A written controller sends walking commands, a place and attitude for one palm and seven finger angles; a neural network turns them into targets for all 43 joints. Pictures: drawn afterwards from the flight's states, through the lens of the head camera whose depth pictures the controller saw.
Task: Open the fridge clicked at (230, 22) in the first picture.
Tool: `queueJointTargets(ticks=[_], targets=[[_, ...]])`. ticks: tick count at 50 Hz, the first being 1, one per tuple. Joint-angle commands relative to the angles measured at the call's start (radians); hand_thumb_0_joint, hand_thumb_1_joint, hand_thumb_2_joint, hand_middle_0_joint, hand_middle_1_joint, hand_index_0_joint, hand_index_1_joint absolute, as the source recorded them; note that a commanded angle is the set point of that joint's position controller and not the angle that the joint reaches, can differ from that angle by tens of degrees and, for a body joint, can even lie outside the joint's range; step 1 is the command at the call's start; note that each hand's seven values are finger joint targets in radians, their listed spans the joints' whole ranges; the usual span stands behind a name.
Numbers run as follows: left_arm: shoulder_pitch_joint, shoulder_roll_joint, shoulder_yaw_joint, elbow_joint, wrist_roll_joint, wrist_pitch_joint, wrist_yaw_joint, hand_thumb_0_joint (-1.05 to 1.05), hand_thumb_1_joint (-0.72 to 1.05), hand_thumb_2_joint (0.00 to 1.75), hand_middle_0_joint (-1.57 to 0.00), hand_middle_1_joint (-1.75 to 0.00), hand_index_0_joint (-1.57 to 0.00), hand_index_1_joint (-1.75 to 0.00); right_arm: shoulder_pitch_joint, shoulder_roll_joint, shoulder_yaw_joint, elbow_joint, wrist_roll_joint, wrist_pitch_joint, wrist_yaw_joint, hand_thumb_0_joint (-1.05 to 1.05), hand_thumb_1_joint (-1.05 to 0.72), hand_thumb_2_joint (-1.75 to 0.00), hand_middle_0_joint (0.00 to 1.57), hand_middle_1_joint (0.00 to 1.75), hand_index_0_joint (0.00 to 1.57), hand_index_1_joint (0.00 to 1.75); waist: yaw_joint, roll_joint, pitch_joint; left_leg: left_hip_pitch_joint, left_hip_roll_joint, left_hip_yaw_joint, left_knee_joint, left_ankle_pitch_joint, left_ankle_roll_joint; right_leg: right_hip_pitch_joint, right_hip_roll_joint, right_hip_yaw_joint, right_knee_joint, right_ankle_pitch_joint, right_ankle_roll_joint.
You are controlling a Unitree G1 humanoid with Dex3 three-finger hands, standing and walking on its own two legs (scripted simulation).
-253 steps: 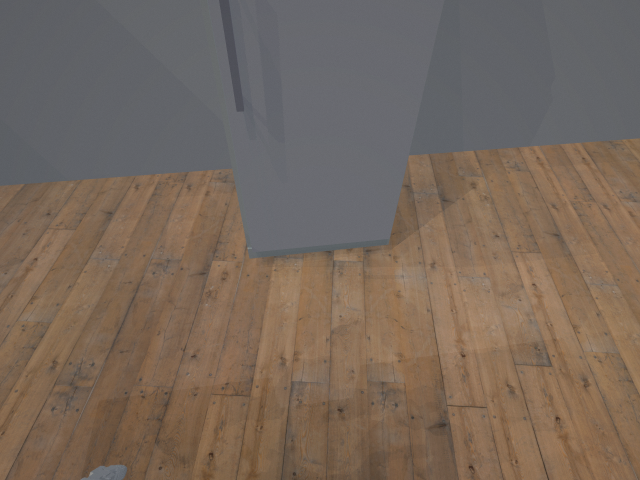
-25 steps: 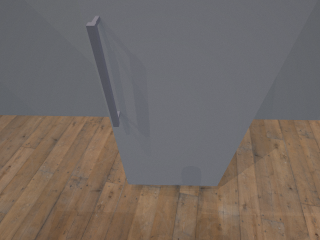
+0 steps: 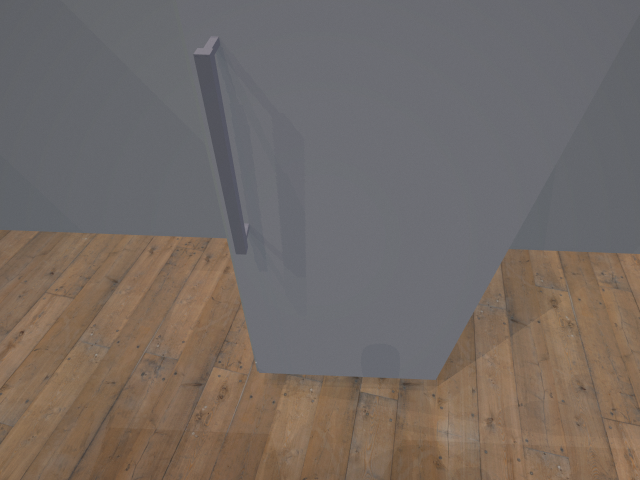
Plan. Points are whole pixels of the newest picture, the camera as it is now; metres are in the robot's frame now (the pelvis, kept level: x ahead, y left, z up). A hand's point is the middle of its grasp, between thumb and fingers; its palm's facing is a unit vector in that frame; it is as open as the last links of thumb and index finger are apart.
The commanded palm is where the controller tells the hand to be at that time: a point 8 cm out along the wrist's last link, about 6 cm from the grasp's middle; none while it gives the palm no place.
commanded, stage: come to a stop and stand still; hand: left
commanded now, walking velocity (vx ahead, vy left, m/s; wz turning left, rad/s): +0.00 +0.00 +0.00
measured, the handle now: (229, 164) +0.52 +0.16 +0.13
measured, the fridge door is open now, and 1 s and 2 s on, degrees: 0 0 0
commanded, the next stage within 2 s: look again from close up in 0.58 s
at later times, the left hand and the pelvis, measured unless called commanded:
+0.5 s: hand out of the picture +0.05 +0.30 -0.14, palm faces -0.01 -0.93 -0.36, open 7.4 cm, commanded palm none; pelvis -0.02 +0.04 +0.01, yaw -1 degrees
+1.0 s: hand out of the picture +0.02 +0.25 -0.16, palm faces -0.04 -0.96 -0.27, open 7.4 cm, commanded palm none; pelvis -0.02 +0.03 +0.01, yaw +0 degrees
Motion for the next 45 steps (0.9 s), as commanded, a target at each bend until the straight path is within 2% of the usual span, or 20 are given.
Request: queueJointTargets(ticks=[1, 3, 7, 10, 11, 12, 16, 20, 25, 28, 33, 38, 42, 45], targets=[[-0.036, 0.204, 0.047, -0.114, -0.004, -0.026, 0.017, 0.0, 0.9, 0.9, -0.2, -0.3, -0.2, -0.3, 0.013, -0.141, -0.032, -0.095, 0.004, -0.027, 0.0, 0.0, -0.9, -0.9, 0.2, 0.3, 0.2, 0.3, -0.005, -0.013, 0.076, -0.014, 0.021, -0.031, -0.072, 0.062, 0.05, -0.109, -0.121, 0.148, -0.157, -0.067, -0.05], [-0.022, 0.216, 0.045, -0.123, -0.006, -0.028, 0.016, 0.0, 0.9, 0.9, -0.2, -0.3, -0.2, -0.3, -0.015, -0.174, -0.031, -0.108, 0.005, -0.035, 0.001, 0.0, -0.9, -0.9, 0.2, 0.3, 0.2, 0.3, 0.013, 0.05, 0.048, -0.024, 0.043, -0.063, -0.103, 0.131, 0.061, -0.043, -0.094, 0.121, -0.106, 0.037, -0.036], [-0.035, 0.245, 0.044, -0.139, -0.007, -0.027, 0.012, 0.0, 0.9, 0.9, -0.2, -0.3, -0.2, -0.3, -0.075, -0.236, -0.035, -0.133, 0.006, -0.042, 0.002, 0.0, -0.9, -0.9, 0.2, 0.3, 0.2, 0.3, 0.029, 0.051, -0.011, -0.014, 0.062, -0.095, -0.127, 0.229, 0.075, 0.04, -0.083, 0.103, -0.074, 0.137, -0.021], [-0.076, 0.278, 0.046, -0.151, -0.007, -0.021, 0.006, 0.0, 0.9, 0.9, -0.2, -0.3, -0.2, -0.3, -0.122, -0.276, -0.038, -0.146, 0.004, -0.037, 0.008, 0.0, -0.9, -0.9, 0.2, 0.3, 0.2, 0.3, 0.025, 0.037, 0.022, -0.041, 0.064, -0.108, -0.181, 0.084, 0.072, 0.023, -0.084, 0.107, -0.097, 0.053, -0.011], [-0.084, 0.287, 0.046, -0.154, -0.006, -0.02, 0.005, 0.0, 0.9, 0.9, -0.2, -0.3, -0.2, -0.3, -0.136, -0.287, -0.039, -0.151, 0.004, -0.035, 0.01, 0.0, -0.9, -0.9, 0.2, 0.3, 0.2, 0.3, 0.025, 0.051, 0.029, -0.048, 0.064, -0.117, -0.204, 0.024, 0.071, 0.02, -0.085, 0.109, -0.106, 0.031, -0.011], [-0.088, 0.292, 0.044, -0.155, -0.004, -0.02, 0.003, 0.0, 0.9, 0.9, -0.2, -0.3, -0.2, -0.3, -0.142, -0.29, -0.038, -0.152, 0.004, -0.036, 0.013, 0.0, -0.9, -0.9, 0.2, 0.3, 0.2, 0.3, 0.028, 0.048, 0.02, -0.045, 0.065, -0.124, -0.217, 0.017, 0.073, 0.032, -0.085, 0.109, -0.107, 0.04, -0.009], [-0.113, 0.324, 0.043, -0.154, -0.003, -0.017, -0.004, 0.0, 0.9, 0.9, -0.2, -0.3, -0.2, -0.3, -0.18, -0.329, -0.039, -0.159, 0.003, -0.03, 0.021, 0.0, -0.9, -0.9, 0.2, 0.3, 0.2, 0.3, 0.024, 0.023, 0.038, -0.064, 0.066, -0.142, -0.278, -0.149, 0.066, 0.019, -0.09, 0.113, -0.133, -0.019, -0.003], [-0.12, 0.344, 0.039, -0.147, -0.001, -0.016, -0.008, 0.0, 0.9, 0.9, -0.2, -0.3, -0.2, -0.3, -0.189, -0.345, -0.039, -0.153, 0.003, -0.026, 0.026, 0.0, -0.9, -0.9, 0.2, 0.3, 0.2, 0.3, 0.02, 0.013, 0.026, -0.053, 0.064, -0.147, -0.3, -0.196, 0.063, 0.012, -0.094, 0.118, -0.151, -0.047, -0.003], [-0.11, 0.355, 0.033, -0.128, -0.002, -0.018, -0.009, 0.0, 0.9, 0.9, -0.2, -0.3, -0.2, -0.3, -0.19, -0.351, -0.034, -0.132, 0.007, -0.024, 0.029, 0.0, -0.9, -0.9, 0.2, 0.3, 0.2, 0.3, 0.019, -0.009, 0.015, -0.032, 0.063, -0.141, -0.302, -0.18, 0.06, 0.011, -0.106, 0.127, -0.174, -0.051, -0.001], [-0.105, 0.357, 0.028, -0.115, -0.003, -0.02, -0.007, 0.0, 0.9, 0.9, -0.2, -0.3, -0.2, -0.3, -0.184, -0.347, -0.029, -0.113, 0.01, -0.026, 0.03, 0.0, -0.9, -0.9, 0.2, 0.3, 0.2, 0.3, 0.018, -0.019, 0.002, -0.01, 0.061, -0.129, -0.29, -0.121, 0.058, 0.022, -0.113, 0.129, -0.181, -0.016, 0.0], [-0.087, 0.351, 0.02, -0.084, -0.006, -0.02, -0.004, 0.0, 0.9, 0.9, -0.2, -0.3, -0.2, -0.3, -0.181, -0.337, -0.023, -0.078, 0.015, -0.025, 0.03, 0.0, -0.9, -0.9, 0.2, 0.3, 0.2, 0.3, 0.022, -0.002, 0.013, -0.003, 0.058, -0.117, -0.289, -0.087, 0.053, 0.032, -0.119, 0.132, -0.196, 0.0, 0.003], [-0.083, 0.338, 0.017, -0.06, -0.009, -0.025, 0.001, 0.0, 0.9, 0.9, -0.2, -0.3, -0.2, -0.3, -0.167, -0.324, -0.018, -0.042, 0.018, -0.029, 0.027, 0.0, -0.9, -0.9, 0.2, 0.3, 0.2, 0.3, 0.019, -0.018, -0.014, 0.04, 0.056, -0.098, -0.261, 0.049, 0.049, 0.06, -0.127, 0.13, -0.201, 0.064, 0.004], [-0.08, 0.325, 0.014, -0.044, -0.009, -0.024, 0.005, 0.0, 0.9, 0.9, -0.2, -0.3, -0.2, -0.3, -0.164, -0.304, -0.014, -0.022, 0.02, -0.025, 0.026, 0.0, -0.9, -0.9, 0.2, 0.3, 0.2, 0.3, 0.02, -0.013, 0.005, 0.04, 0.055, -0.094, -0.264, 0.05, 0.044, 0.062, -0.128, 0.129, -0.217, 0.056, 0.006], [-0.083, 0.315, 0.013, -0.037, -0.009, -0.022, 0.005, 0.0, 0.9, 0.9, -0.2, -0.3, -0.2, -0.3, -0.166, -0.298, -0.014, -0.011, 0.018, -0.022, 0.026, 0.0, -0.9, -0.9, 0.2, 0.3, 0.2, 0.3, 0.019, -0.002, 0.025, 0.029, 0.05, -0.092, -0.276, 0.003, 0.039, 0.05, -0.128, 0.13, -0.226, 0.018, 0.007]])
